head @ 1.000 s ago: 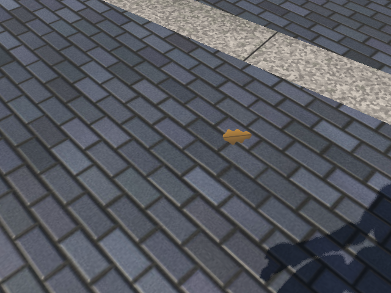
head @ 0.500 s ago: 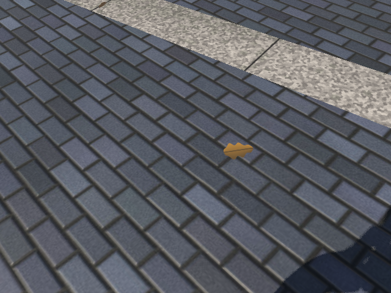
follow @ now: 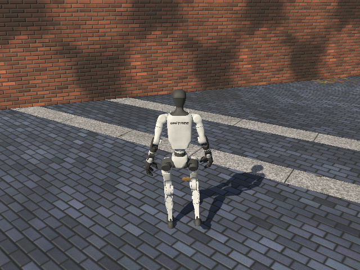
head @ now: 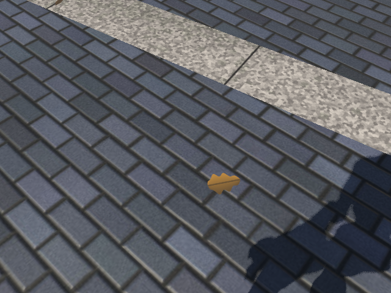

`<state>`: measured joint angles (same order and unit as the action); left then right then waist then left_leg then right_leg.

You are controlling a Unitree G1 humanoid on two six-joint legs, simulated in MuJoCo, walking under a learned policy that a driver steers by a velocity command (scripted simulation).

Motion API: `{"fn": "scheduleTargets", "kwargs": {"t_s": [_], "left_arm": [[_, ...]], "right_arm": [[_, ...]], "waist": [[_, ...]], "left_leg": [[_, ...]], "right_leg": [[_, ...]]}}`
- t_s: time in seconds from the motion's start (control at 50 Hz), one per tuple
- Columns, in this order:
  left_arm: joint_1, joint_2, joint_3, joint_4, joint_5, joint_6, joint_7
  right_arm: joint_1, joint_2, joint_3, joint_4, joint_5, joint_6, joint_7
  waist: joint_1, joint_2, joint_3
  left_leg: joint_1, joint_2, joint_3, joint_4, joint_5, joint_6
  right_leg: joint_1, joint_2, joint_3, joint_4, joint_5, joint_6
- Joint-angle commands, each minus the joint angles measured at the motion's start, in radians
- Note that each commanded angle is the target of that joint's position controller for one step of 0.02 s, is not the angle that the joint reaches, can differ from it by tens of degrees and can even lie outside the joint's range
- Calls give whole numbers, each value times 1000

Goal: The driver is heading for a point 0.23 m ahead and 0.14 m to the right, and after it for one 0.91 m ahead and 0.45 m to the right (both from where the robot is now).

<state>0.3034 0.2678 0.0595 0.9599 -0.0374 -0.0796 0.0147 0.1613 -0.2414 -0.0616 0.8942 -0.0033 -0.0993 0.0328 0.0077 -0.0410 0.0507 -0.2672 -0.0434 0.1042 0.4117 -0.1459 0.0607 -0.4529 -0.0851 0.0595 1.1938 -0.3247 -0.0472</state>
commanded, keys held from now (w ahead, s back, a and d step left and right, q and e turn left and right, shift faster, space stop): w+e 0.04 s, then e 0.96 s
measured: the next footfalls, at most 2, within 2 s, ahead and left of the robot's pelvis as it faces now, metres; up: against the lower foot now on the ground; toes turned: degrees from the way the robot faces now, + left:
right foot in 0.34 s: +0.32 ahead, -0.14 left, +0.00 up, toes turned -12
left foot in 0.82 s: +0.38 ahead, +0.07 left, +0.00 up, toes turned -32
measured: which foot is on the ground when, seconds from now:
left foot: down 0.00-0.32, up 0.34-0.80, down 0.82-1.00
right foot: up 0.00-0.32, down 0.34-0.82, up 0.84-1.00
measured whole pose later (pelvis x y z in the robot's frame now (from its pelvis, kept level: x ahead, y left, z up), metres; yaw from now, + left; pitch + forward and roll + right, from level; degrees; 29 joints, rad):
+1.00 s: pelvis +0.28 +0.00 +0.00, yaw -33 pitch +2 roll -1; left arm 0.21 0.35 0.11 0.64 -0.02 0.06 0.03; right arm 0.16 -0.27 -0.06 0.80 -0.01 0.00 -0.04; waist -0.01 -0.05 0.03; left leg -0.26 0.03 0.01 0.45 -0.23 0.00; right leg -0.56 0.08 0.10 1.13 -0.41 0.07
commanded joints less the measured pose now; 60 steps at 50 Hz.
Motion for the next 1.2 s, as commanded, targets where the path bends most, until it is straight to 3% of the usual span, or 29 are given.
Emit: {"fn": "scheduleTargets", "kwargs": {"t_s": [0.02,0.08,0.12,0.2,0.26,0.3,0.32,0.34,0.36,0.38,0.4,0.42,0.44,0.46,0.5,0.54,0.62,0.74,0.8,0.82,0.84,0.86,0.88,0.92,0.94,0.98,1.04,1.1,1.2], "left_arm": [[92,32,20,-37,1,27,8],[-5,51,29,-89,15,36,11],[-54,40,24,-119,27,26,-5],[-186,17,8,-189,35,27,-40],[-198,59,22,-239,37,38,-61],[-103,108,45,-239,36,37,-72],[7,153,68,-215,34,31,-67],[66,247,95,-220,39,32,-43],[18,324,97,-253,55,36,-31],[36,249,80,-281,56,40,-37],[-44,207,69,-304,49,39,-38],[-100,171,61,-309,29,44,-31],[-136,148,52,-318,24,52,-22],[-151,142,50,-325,34,57,-16],[-150,162,57,-339,50,60,-9],[-129,184,65,-345,43,62,3],[-136,191,68,-366,33,83,22],[-129,184,67,-384,37,104,26],[-152,176,63,-399,22,117,29],[-128,146,54,-402,20,120,30],[-74,92,42,-418,20,118,25],[-96,169,64,-433,30,104,20],[-75,228,83,-411,32,100,16],[-44,198,83,-369,28,120,21],[-41,171,75,-368,27,130,19],[-83,139,62,-393,15,135,13],[-161,119,48,-438,13,131,8],[-174,105,38,-459,20,131,-6],[-146,127,50,-466,16,144,-26]], "right_arm": [[-24,-77,-16,-20,-7,-34,-2],[-10,-109,-19,1,-18,-36,-23],[-20,-131,-21,-1,-21,-26,-40],[41,-178,-26,12,-2,5,-71],[45,-206,-38,13,21,40,-81],[21,-218,-46,-5,30,63,-90],[15,-203,-42,-16,29,73,-91],[67,-169,-27,-33,-1,69,-83],[174,-62,7,-62,-43,55,-62],[134,-143,-5,-52,-11,42,-43],[50,-168,-14,-77,24,42,-40],[12,-159,-14,-79,19,49,-51],[-9,-166,-19,-78,6,61,-64],[-6,-174,-25,-82,1,75,-69],[16,-146,-21,-82,-4,86,-74],[7,-132,-17,-85,-5,88,-82],[-43,-136,-16,-101,0,95,-86],[-64,-149,-20,-118,10,67,-69],[22,-163,-31,-97,14,51,-53],[56,-211,-45,-91,2,51,-53],[19,-307,-64,-105,-21,65,-61],[12,-273,-60,-117,-47,69,-58],[-38,-223,-46,-148,-39,69,-62],[-87,-168,-33,-166,-8,74,-69],[-82,-161,-28,-167,-1,78,-73],[-55,-168,-28,-167,-7,90,-79],[5,-199,-39,-162,-11,103,-87],[-8,-238,-54,-173,-5,107,-78],[-24,-265,-67,-175,21,103,-54]], "waist": [[29,126,-31],[26,92,24],[25,90,19],[-32,75,-12],[-18,100,-39],[35,109,-93],[89,70,-149],[92,-85,-235],[-25,-260,-358],[50,-124,-505],[45,-56,-388],[22,32,-274],[3,46,-204],[-23,17,-177],[-38,-28,-176],[-30,-38,-197],[-11,-67,-198],[10,-128,-173],[-41,-126,-175],[-38,-60,-186],[32,228,-167],[6,331,-141],[18,234,-133],[26,166,-111],[17,168,-95],[-5,188,-76],[-56,217,-92],[-63,228,-110],[-42,235,-108]], "left_leg": [[23,279,-211,-306,14,142],[20,271,-100,-310,224,142],[20,237,2,-276,405,121],[130,261,57,-203,521,111],[261,308,56,-85,614,86],[286,300,63,100,737,54],[257,246,89,286,682,13],[59,170,100,572,330,-56],[-303,-36,5,929,-568,-126],[-344,-20,-206,1026,-559,-106],[-405,21,-210,1007,-461,-86],[-417,60,-197,930,-379,-87],[-388,87,-195,849,-329,-89],[-323,92,-196,793,-298,-88],[-267,66,-179,695,-261,-99],[-266,53,-186,601,-237,-118],[-257,41,-209,477,-161,-141],[-179,13,-217,281,-179,-126],[-16,18,-190,11,-55,-88],[101,129,-259,-61,5,-49],[190,354,-493,-93,165,72],[137,456,-637,-125,273,203],[126,438,-557,-101,292,200],[137,322,-381,-64,264,119],[137,309,-340,-65,286,121],[144,278,-259,-85,285,130],[242,308,-234,-86,304,155],[216,335,-186,-86,317,158],[182,365,-144,-40,304,132]], "right_leg": [[-87,-79,54,-16,70,3],[-178,-66,67,-147,207,28],[-139,-45,13,-314,325,39],[-102,-9,-78,-510,420,41],[-110,20,-96,-565,281,5],[1,77,-132,-612,204,-35],[147,121,-140,-715,309,-66],[388,-18,67,-721,738,-132],[687,-275,505,-679,1100,-360],[699,-288,578,-760,886,-397],[601,-242,466,-793,719,-344],[470,-188,376,-825,575,-280],[343,-154,328,-852,480,-243],[246,-123,303,-875,426,-226],[184,-86,274,-888,451,-218],[197,-78,274,-878,460,-214],[182,-52,318,-884,205,-181],[209,-39,417,-855,160,-157],[198,2,431,-783,238,-112],[117,55,381,-701,127,-65],[-72,215,182,-487,-174,-1],[-179,233,106,-260,-315,48],[-180,183,117,-121,-251,69],[-195,164,88,-14,-142,103],[-209,157,77,36,-113,119],[-213,137,17,-1,-66,136],[-218,92,-12,-149,-53,155],[-99,58,-55,-296,-66,143],[64,69,-115,-534,-23,82]]}}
